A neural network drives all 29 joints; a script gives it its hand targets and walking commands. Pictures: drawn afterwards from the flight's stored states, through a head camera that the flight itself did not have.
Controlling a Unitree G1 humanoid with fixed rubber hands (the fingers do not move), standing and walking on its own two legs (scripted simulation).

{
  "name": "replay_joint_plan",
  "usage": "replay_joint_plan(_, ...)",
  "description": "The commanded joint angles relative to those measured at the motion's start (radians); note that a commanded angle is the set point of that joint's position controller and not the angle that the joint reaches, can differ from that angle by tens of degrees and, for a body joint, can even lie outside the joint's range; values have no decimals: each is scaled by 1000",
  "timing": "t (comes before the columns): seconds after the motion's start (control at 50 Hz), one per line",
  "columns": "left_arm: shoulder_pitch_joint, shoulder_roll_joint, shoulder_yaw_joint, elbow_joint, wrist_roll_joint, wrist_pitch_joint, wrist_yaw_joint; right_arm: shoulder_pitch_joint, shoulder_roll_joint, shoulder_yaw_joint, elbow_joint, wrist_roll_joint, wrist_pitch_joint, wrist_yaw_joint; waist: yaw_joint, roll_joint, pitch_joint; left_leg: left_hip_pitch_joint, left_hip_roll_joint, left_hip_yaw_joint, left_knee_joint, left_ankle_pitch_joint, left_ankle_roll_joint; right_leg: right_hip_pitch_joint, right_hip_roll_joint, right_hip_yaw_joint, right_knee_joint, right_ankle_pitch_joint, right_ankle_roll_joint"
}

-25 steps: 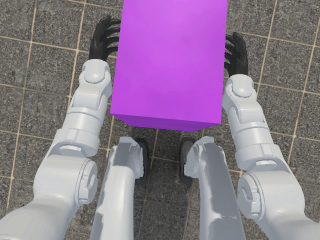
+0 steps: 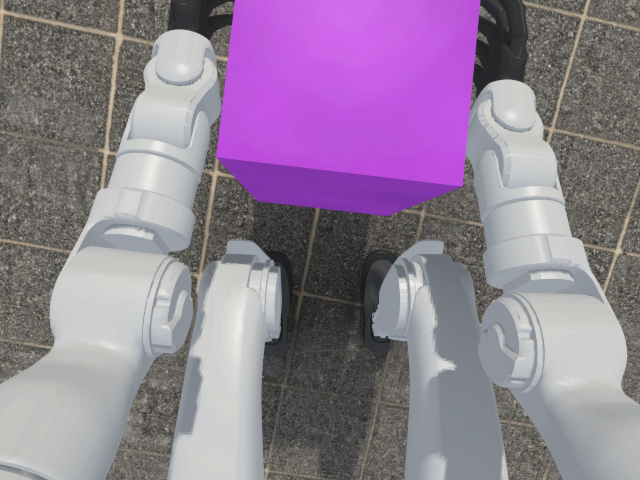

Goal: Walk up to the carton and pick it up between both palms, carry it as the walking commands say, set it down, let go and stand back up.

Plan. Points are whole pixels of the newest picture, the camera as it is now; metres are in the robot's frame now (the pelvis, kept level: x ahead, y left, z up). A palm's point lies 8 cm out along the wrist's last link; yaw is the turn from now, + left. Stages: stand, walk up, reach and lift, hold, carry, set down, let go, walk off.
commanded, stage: set down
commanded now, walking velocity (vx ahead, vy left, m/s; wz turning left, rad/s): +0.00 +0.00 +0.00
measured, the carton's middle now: (341, 85) +0.51 -0.01 -0.26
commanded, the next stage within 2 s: none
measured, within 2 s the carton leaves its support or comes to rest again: neither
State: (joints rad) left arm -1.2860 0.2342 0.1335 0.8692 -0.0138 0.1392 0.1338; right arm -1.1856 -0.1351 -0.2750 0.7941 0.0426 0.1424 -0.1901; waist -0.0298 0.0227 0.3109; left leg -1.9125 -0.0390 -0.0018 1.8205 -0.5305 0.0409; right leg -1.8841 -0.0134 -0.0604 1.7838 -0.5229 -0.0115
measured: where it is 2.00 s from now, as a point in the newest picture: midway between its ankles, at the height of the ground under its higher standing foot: (326, 319)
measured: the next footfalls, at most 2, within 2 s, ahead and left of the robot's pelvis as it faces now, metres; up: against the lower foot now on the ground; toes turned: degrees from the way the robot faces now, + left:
none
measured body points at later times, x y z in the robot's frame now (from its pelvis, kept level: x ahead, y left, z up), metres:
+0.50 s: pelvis -0.02 +0.00 -0.07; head +0.35 +0.01 +0.18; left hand +0.57 +0.14 -0.22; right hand +0.53 -0.16 -0.23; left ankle +0.11 +0.09 -0.46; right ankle +0.11 -0.12 -0.46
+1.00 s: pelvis -0.01 +0.00 -0.08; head +0.35 +0.02 +0.17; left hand +0.58 +0.15 -0.22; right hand +0.54 -0.16 -0.24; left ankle +0.11 +0.09 -0.46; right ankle +0.11 -0.12 -0.46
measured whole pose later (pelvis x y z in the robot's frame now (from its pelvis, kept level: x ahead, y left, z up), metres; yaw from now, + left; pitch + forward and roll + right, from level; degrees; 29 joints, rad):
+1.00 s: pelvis -0.01 +0.00 -0.08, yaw +0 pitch +32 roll -4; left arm -1.54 0.31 0.21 0.96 0.02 0.27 0.00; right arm -1.41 -0.18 -0.45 0.84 0.00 0.26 -0.03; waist -0.03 0.03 0.45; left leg -2.09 -0.06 0.00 2.08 -0.55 0.04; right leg -2.05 -0.01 -0.06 2.04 -0.55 -0.01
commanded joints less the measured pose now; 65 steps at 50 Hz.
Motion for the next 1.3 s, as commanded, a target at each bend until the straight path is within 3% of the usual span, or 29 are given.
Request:
replay_joint_plan(0.0,-661,-767,-315,-87,-59,-15,-160,-739,680,316,-135,53,-34,185,-115,98,-1414,558,-97,-50,-24,335,-43,453,172,38,-7,347,10)
replay_joint_plan(0.02,-660,-779,-306,-79,-54,-10,-167,-749,682,325,-145,55,-30,195,-104,89,-1426,568,-98,-45,-13,350,-45,461,169,36,3,348,12)
replay_joint_plan(0.06,-702,-806,-301,-79,-67,6,-188,-809,690,325,-159,51,-15,212,-123,75,-1429,550,-96,-45,10,335,-41,457,163,33,24,336,7)
replay_joint_plan(0.1,-702,-831,-304,-74,-73,19,-208,-865,698,351,-215,62,-8,223,-122,65,-1494,547,-98,-26,45,367,-44,524,160,38,43,379,9)
replay_joint_plan(0.22,-899,-811,-391,-221,-167,49,-226,-1035,712,437,-337,155,24,229,-137,63,-1803,655,-90,-9,115,442,-41,685,142,27,124,498,6)
replay_joint_plan(0.24,-880,-826,-385,-179,-162,61,-225,-1059,698,440,-330,160,25,229,-126,68,-1745,623,-94,-13,116,429,-40,657,141,28,135,491,3)
replay_joint_plan(0.26,-903,-814,-374,-170,-167,63,-230,-1072,683,419,-323,147,27,231,-144,59,-1694,633,-88,-21,121,419,-35,594,141,21,130,441,7)
replay_joint_plan(0.28,-883,-813,-349,-76,-148,75,-241,-1058,688,385,-232,124,38,239,-147,64,-1528,550,-86,-24,107,327,-33,522,141,14,124,358,4)
replay_joint_plan(0.3,-890,-815,-326,-56,-130,77,-253,-1037,688,347,-165,107,45,252,-148,75,-1390,483,-84,-20,103,251,-28,437,139,16,115,281,-1)
replay_joint_plan(0.32,-893,-829,-298,-16,-117,82,-270,-1003,689,300,-99,76,54,266,-169,81,-1248,412,-81,-24,100,189,-27,370,138,11,112,224,-7)
replay_joint_plan(0.34,-885,-812,-258,14,-92,81,-284,-964,716,266,-29,59,67,283,-149,80,-1130,346,-77,-19,94,130,-20,324,135,15,111,172,-10)
replay_joint_plan(0.36,-850,-816,-227,30,-76,83,-300,-950,728,241,-36,40,69,296,-148,84,-1097,323,-79,-16,107,132,-14,308,136,18,117,170,-14)
replay_joint_plan(0.42,-826,-865,-213,48,-60,92,-317,-984,744,261,-70,30,72,320,-124,79,-1182,339,-84,-6,130,174,-13,340,133,14,142,210,-14)
replay_joint_plan(0.5,-877,-889,-238,-26,-85,99,-327,-1001,751,265,-96,32,80,334,-153,81,-1261,392,-81,-16,138,205,-11,330,128,0,157,220,-13)
replay_joint_plan(0.66,-781,-897,-192,74,-38,116,-354,-930,776,226,-51,-3,94,364,-122,73,-1073,279,-83,-10,139,139,-5,245,128,5,158,164,-15)
replay_joint_plan(0.68,-798,-911,-202,45,-41,114,-357,-913,772,215,-37,-14,95,365,-139,84,-1064,271,-87,-11,142,139,-9,236,127,5,159,166,-18)
replay_joint_plan(0.76,-752,-888,-172,93,-19,119,-372,-846,777,176,6,-43,106,377,-133,74,-963,205,-83,-5,141,107,-5,197,131,11,154,139,-21)
replay_joint_plan(0.78,-732,-897,-169,102,-10,123,-373,-846,784,179,9,-42,105,377,-116,77,-959,201,-84,-6,139,101,-6,205,131,11,161,135,-22)
replay_joint_plan(0.8,-727,-888,-159,104,-4,124,-376,-842,773,170,3,-50,108,379,-127,77,-939,200,-81,-6,136,92,-2,188,131,9,157,122,-19)
replay_joint_plan(0.94,-685,-859,-133,145,32,137,-387,-785,763,129,26,-75,120,388,-122,76,-842,144,-75,-4,131,32,1,156,132,16,153,78,-20)
replay_joint_plan(1.0,-671,-835,-124,134,38,135,-388,-751,744,116,41,-86,123,390,-115,73,-819,150,-73,-7,130,28,1,135,130,17,156,64,-17)
replay_joint_plan(1.02,-656,-831,-115,153,50,138,-388,-746,753,114,56,-88,125,391,-96,74,-799,126,-74,2,133,26,-1,143,132,19,159,70,-15)
replay_joint_plan(1.12,-625,-794,-89,172,75,143,-393,-709,740,81,70,-115,135,394,-105,56,-737,101,-72,-4,124,-14,8,116,132,24,150,31,-12)
replay_joint_plan(1.16,-613,-805,-93,181,80,146,-392,-704,718,72,68,-118,132,395,-98,84,-731,115,-71,-6,127,-2,3,107,132,28,157,38,-17)
replay_joint_plan(1.22,-608,-783,-78,188,89,145,-392,-700,708,67,59,-132,132,393,-101,62,-718,103,-70,-9,129,-8,5,116,131,29,160,34,-13)
replay_joint_plan(1.24,-603,-767,-72,183,98,144,-389,-684,717,65,76,-128,135,394,-87,64,-702,101,-70,-6,127,-8,7,117,132,33,164,36,-9)
replay_joint_plan(1.28,-595,-758,-72,189,97,146,-392,-671,699,47,72,-138,134,393,-108,76,-699,104,-67,-12,127,-11,7,110,132,32,158,36,-12)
